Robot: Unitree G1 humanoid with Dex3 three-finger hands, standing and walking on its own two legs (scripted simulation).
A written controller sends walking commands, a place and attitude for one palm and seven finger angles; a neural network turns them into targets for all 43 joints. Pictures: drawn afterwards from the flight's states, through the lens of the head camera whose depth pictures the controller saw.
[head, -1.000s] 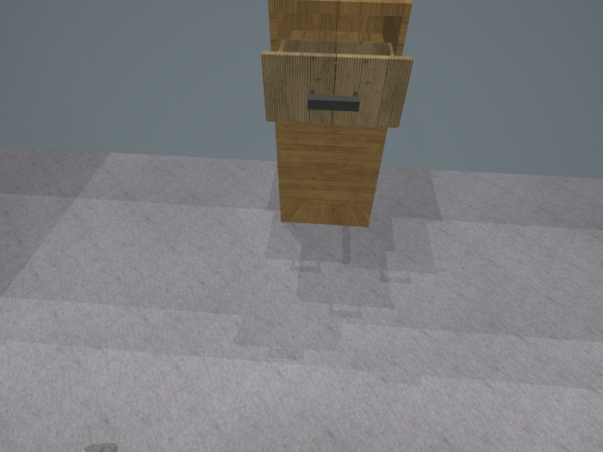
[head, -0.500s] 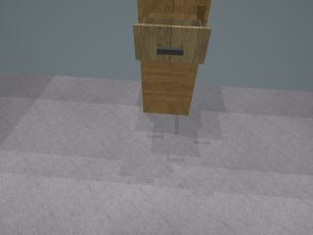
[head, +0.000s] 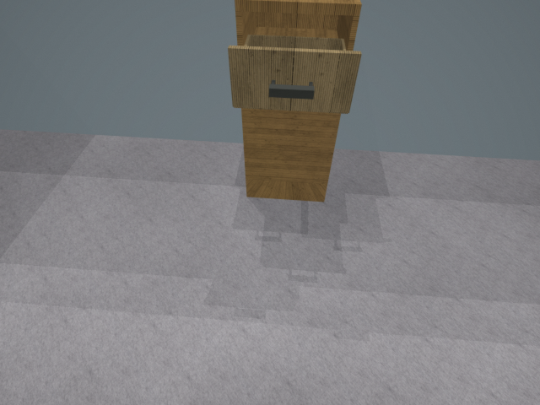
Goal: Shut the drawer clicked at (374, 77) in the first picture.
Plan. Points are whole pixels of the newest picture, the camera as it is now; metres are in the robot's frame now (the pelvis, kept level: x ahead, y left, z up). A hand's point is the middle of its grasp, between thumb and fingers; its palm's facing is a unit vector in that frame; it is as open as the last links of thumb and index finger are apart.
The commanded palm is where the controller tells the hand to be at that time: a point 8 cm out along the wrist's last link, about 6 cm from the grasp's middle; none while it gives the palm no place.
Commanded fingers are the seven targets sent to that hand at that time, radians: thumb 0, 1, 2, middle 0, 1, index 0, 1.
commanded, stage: look at it before walking up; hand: left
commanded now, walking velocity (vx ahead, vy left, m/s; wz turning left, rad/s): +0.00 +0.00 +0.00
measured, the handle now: (291, 87) +0.92 +0.00 +0.03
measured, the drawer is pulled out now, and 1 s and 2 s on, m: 0.30 0.30 0.30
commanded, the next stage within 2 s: walk to a spot facing it in 0.44 s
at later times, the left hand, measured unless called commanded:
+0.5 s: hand out of the picture +0.07 +0.24 -0.16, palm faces -0.02 -0.95 -0.32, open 7.4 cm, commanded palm none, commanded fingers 0.00 0.90 0.90 -0.20 -0.30 -0.20 -0.30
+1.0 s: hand out of the picture +0.09 +0.17 -0.18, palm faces -0.13 -0.96 -0.23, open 7.4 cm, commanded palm none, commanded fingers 0.00 0.90 0.90 -0.20 -0.30 -0.20 -0.30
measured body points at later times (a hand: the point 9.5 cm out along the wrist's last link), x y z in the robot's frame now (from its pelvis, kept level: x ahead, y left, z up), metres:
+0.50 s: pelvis +0.01 +0.00 +0.00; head +0.01 +0.00 +0.45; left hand +0.07 +0.29 -0.13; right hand +0.08 -0.29 -0.14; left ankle +0.01 +0.13 -0.75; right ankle +0.01 -0.12 -0.75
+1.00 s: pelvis +0.05 -0.03 -0.03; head +0.06 -0.05 +0.42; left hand +0.10 +0.22 -0.17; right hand +0.02 -0.28 -0.18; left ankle +0.00 +0.12 -0.71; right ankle +0.03 -0.11 -0.75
